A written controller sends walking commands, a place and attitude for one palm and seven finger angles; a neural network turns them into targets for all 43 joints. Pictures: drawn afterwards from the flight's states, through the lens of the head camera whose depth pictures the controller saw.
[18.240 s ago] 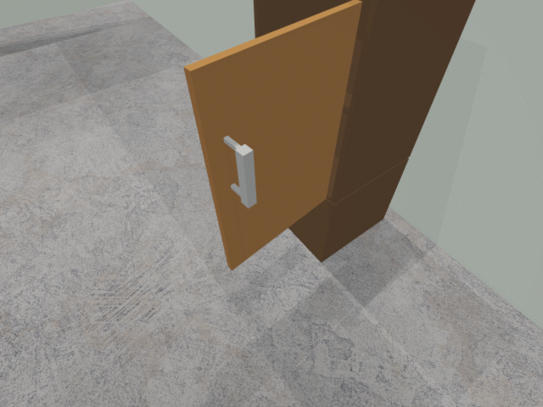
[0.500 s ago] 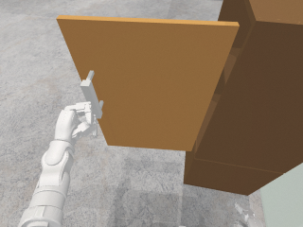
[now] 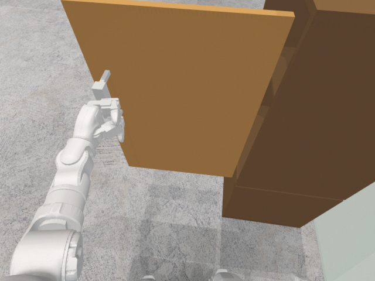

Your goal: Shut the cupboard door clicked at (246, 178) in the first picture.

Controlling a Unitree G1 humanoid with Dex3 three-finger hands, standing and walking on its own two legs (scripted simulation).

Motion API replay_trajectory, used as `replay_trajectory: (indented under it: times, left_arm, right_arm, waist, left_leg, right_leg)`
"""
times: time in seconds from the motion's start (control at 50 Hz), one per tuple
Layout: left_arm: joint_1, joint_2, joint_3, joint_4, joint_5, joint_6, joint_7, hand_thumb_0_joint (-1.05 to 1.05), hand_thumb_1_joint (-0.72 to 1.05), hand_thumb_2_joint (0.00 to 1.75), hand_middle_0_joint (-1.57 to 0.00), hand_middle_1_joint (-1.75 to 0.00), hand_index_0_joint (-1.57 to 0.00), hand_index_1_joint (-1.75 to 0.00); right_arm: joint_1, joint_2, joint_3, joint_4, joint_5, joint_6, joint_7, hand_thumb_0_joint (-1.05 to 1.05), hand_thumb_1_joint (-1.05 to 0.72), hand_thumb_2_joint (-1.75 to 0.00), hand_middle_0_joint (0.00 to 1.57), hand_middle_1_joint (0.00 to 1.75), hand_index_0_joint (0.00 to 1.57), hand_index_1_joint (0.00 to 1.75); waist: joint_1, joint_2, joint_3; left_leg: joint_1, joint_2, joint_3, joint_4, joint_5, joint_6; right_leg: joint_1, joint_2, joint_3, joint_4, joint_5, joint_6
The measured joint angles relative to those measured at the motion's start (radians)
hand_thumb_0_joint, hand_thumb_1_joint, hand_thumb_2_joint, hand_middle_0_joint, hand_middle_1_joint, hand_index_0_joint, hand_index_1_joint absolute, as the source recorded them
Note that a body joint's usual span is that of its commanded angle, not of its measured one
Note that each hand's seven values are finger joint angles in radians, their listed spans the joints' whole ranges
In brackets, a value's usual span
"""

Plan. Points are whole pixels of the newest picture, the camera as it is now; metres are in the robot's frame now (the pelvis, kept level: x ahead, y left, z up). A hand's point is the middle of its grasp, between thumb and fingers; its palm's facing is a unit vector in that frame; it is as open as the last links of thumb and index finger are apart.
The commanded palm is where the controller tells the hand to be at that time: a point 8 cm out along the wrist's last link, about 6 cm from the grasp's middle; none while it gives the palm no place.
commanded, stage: push the door shut along its arc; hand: left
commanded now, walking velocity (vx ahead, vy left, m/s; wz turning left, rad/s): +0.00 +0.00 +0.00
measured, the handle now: (110, 102) +0.51 +0.17 +0.07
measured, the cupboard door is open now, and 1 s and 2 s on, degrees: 91 77 68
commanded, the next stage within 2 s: pull the fist back off the door in 1.40 s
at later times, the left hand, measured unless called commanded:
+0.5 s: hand (136, 109) +0.48 +0.11 +0.08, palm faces -0.31 -0.95 -0.02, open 3.1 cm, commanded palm +0.48 +0.16 +0.08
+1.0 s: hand (158, 90) +0.53 +0.06 +0.08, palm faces -0.43 -0.90 +0.00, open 3.1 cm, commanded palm +0.54 +0.11 +0.08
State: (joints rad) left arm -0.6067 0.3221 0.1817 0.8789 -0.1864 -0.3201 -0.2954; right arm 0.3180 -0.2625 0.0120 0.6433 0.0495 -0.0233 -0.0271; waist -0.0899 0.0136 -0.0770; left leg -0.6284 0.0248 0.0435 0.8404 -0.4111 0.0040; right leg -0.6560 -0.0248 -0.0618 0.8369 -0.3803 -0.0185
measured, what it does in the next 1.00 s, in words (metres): stands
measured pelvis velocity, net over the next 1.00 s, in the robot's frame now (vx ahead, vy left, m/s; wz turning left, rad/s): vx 0.00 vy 0.01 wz -0.03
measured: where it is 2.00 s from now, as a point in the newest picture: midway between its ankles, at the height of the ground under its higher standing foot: outside the picture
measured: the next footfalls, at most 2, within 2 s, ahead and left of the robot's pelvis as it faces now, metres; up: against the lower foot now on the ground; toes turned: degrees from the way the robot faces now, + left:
none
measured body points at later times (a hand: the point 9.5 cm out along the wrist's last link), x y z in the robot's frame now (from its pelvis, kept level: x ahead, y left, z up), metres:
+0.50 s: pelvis -0.01 +0.01 -0.01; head +0.09 +0.01 +0.43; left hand +0.49 +0.16 +0.08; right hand +0.01 -0.26 -0.13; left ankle +0.00 +0.12 -0.70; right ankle +0.02 -0.11 -0.70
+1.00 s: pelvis +0.00 +0.01 -0.03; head +0.14 +0.01 +0.40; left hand +0.55 +0.11 +0.08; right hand -0.03 -0.26 -0.14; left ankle +0.00 +0.12 -0.70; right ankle +0.02 -0.11 -0.70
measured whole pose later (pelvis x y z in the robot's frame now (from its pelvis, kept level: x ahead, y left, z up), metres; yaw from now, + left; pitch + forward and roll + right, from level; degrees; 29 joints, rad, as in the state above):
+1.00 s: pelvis +0.00 +0.01 -0.03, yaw -2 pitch +22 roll -1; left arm -1.15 0.48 0.26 1.25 -0.08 -0.26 -0.45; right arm 0.39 -0.27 0.02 0.65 0.00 -0.02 -0.02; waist -0.25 0.03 -0.08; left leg -0.93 0.06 0.05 1.01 -0.47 0.01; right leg -0.95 0.00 -0.05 0.97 -0.40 -0.02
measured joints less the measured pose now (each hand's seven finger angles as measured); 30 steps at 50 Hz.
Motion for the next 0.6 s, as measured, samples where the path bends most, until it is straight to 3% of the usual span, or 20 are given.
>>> replay_trajectory:
  times: [0.34,0.6]
  left_arm:
    - [-0.205,0.059,0.018,0.198,0.030,-0.030,-0.070,0.02,0.90,0.90,-1.30,-1.50,-1.31,-1.50]
    - [-0.344,0.115,0.046,0.304,0.061,-0.007,-0.109,0.02,0.90,0.90,-1.30,-1.50,-1.30,-1.50]
  right_arm:
    - [0.033,-0.004,-0.003,0.020,-0.017,0.015,0.002,0.01,-0.91,-0.90,0.20,0.30,0.20,0.30]
    - [0.044,-0.001,0.014,0.009,-0.026,0.009,0.003,0.01,-0.91,-0.90,0.20,0.30,0.20,0.30]
  waist:
    - [-0.056,-0.002,-0.002]
    - [-0.099,0.001,0.008]
  left_leg:
    - [-0.109,0.006,0.001,0.057,-0.010,0.007]
    - [-0.172,0.014,-0.001,0.095,-0.020,0.009]
  right_leg:
    - [-0.103,0.004,0.002,0.039,0.003,0.003]
    - [-0.161,0.012,0.002,0.064,0.001,0.003]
